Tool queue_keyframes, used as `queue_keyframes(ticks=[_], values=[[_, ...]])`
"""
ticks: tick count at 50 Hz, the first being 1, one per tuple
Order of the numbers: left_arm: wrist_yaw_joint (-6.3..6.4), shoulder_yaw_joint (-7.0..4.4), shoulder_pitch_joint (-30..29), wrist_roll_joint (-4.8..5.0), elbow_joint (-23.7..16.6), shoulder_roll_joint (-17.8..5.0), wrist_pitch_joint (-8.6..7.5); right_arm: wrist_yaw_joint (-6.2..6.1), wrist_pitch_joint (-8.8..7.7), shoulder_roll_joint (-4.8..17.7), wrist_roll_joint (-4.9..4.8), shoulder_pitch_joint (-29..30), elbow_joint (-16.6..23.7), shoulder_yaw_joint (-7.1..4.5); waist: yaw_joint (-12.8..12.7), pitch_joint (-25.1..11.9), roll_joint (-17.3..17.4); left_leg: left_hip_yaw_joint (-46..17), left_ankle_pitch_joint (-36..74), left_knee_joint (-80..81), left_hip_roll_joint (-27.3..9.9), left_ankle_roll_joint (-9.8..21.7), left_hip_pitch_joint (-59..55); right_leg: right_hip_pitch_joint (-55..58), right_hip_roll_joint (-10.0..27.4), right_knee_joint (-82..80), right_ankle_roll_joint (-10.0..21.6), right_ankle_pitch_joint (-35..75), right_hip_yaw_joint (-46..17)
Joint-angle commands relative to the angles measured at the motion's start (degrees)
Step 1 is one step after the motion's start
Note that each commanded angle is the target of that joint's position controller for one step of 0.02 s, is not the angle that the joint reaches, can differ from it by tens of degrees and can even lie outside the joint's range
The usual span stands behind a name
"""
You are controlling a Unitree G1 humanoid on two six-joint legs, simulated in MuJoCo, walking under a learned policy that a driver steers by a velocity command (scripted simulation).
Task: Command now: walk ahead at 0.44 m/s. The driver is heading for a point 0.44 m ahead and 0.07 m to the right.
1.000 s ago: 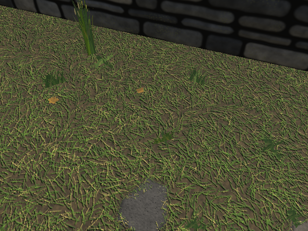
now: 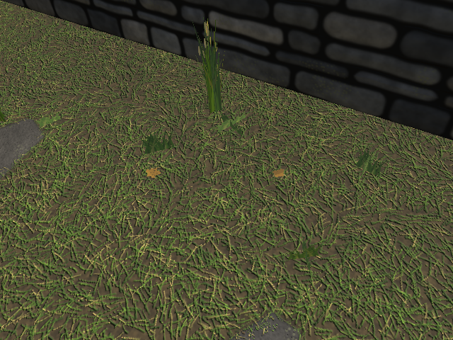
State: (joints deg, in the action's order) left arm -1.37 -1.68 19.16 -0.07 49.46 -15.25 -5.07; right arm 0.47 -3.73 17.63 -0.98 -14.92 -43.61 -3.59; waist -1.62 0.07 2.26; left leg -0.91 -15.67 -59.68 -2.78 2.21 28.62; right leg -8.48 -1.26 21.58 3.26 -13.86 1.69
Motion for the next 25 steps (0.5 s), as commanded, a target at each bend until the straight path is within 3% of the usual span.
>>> queue_keyframes(ticks=[1, 6, 11, 14, 15, 16, 17, 18, 19, 20, 21, 22, 23, 25], values=[[0.50, -1.85, -0.3, 0.05, -3.3, -9.0, -0.87, 0.15, -0.92, 3.7, 0.56, 5.0, 5.0, -1.01, -0.6, 3.7, -7.1, -1.4, 8.1, 2.9, -3.6, -1.6, 15.7, 7.8, 13.8, -15.1, 7.9, 3.1, -15.4], [1.47, -1.88, 2.9, 0.39, -1.9, -9.5, -0.08, 0.68, -1.26, 0.6, 0.25, 13.2, 7.8, 0.30, -2.8, 4.9, -6.7, 1.1, 18.7, 19.8, -2.0, -3.7, 11.3, 5.8, 11.3, -16.0, 7.1, 14.1, -7.1], [1.74, -2.26, 6.9, 1.04, 0.1, -10.3, 0.93, 2.47, -2.01, 0.7, -0.38, 20.2, 10.3, 0.77, -3.9, 7.4, -6.3, 1.3, 20.2, 28.9, -0.3, -1.8, 9.4, 10.2, 14.6, -14.5, 7.2, 16.6, -6.4], [2.03, -2.95, 6.3, 1.19, 0.3, -11.5, 1.63, 3.01, -2.26, 2.9, -0.28, 18.6, 10.3, 0.10, -1.0, 5.0, -7.5, 1.8, 14.6, 31.2, 1.4, 1.0, 4.9, 15.3, 16.3, -8.9, 5.8, 31.0, -6.0], [2.16, -3.27, 5.9, 1.03, 0.2, -12.4, 1.91, 2.76, -2.15, 4.4, -0.14, 15.1, 9.4, -0.58, 1.2, 1.9, -8.7, 3.1, 12.3, 30.8, 3.1, 2.2, -0.5, 16.3, 16.0, -4.1, 5.3, 41.8, -5.5], [2.28, -3.21, 4.9, 0.79, -0.1, -12.3, 2.41, 2.25, -1.99, 6.6, -0.14, 7.0, 7.1, -1.80, 5.8, -3.6, -8.6, 4.7, 12.9, 31.9, 4.9, 4.0, -11.5, 14.8, 14.1, 5.7, 4.1, 50.1, -3.6], [2.51, -2.61, 4.7, 0.22, -0.9, -11.2, 2.53, 1.44, -1.64, 9.1, 0.06, -3.1, 4.5, -2.82, 10.2, -10.9, -7.5, 0.7, 13.7, 29.6, 0.8, 6.5, -28.9, 5.3, 12.0, 18.9, 2.4, 43.7, -2.7], [2.12, -0.71, 10.7, -0.27, -2.9, -4.4, 1.65, 0.98, -1.32, 14.7, 1.67, -9.7, 3.2, -4.02, 7.9, -20.7, 5.7, -24.3, 5.2, 29.8, -14.7, 14.4, -52.3, -17.6, 3.1, 41.8, -1.2, 15.1, -0.9], [1.74, -0.20, 11.6, 0.85, -1.8, -3.9, 0.24, 1.23, -1.38, 11.1, 1.10, -10.2, 2.7, -3.01, 7.9, -25.9, 12.1, -43.4, -3.1, 40.3, -20.8, 18.0, -55.1, -26.9, -2.3, 52.7, -1.7, -18.4, -9.0], [1.34, -1.94, 5.5, 2.82, -3.3, -9.8, -0.53, 1.03, -1.39, 7.4, 0.65, -6.0, 2.8, -1.87, 8.3, -15.0, 7.4, -35.3, -6.0, 42.3, -18.6, 14.5, -47.1, -32.5, 1.5, 56.2, -1.1, -16.5, -10.8], [1.37, -2.05, 0.8, 3.18, -4.7, -10.2, -0.90, 0.86, -1.39, 6.1, 0.69, -1.7, 3.1, -1.32, 6.6, -7.3, 3.8, -25.9, 4.1, 43.3, -16.5, 12.7, -37.0, -31.7, 4.0, 54.2, -1.0, -11.8, -8.4], [1.70, -2.09, -0.9, 2.12, -4.9, -9.2, -0.84, 1.09, -1.61, 4.9, 1.15, 2.0, 3.0, -0.90, 4.0, -3.3, 0.0, -19.2, 16.4, 44.2, -13.9, 11.7, -28.7, -29.2, 6.1, 50.5, -1.6, -8.5, -7.0], [1.97, -2.51, -0.2, 1.17, -4.4, -8.9, -0.13, 1.36, -2.02, 3.3, 1.63, 4.3, 3.1, -0.49, 1.7, -2.0, 0.6, -13.5, 26.9, 44.8, -11.4, 10.8, -23.5, -25.2, 7.7, 47.6, -2.2, -6.9, -6.8], [2.17, -2.09, 3.8, 0.76, -3.1, -6.2, 1.49, 1.68, -2.92, 3.1, 1.91, 5.7, 2.0, -0.49, -0.8, -2.8, 1.6, -8.2, 39.5, 46.4, -10.2, 11.7, -17.8, -19.1, 7.8, 44.7, -3.8, -5.5, -6.0]])
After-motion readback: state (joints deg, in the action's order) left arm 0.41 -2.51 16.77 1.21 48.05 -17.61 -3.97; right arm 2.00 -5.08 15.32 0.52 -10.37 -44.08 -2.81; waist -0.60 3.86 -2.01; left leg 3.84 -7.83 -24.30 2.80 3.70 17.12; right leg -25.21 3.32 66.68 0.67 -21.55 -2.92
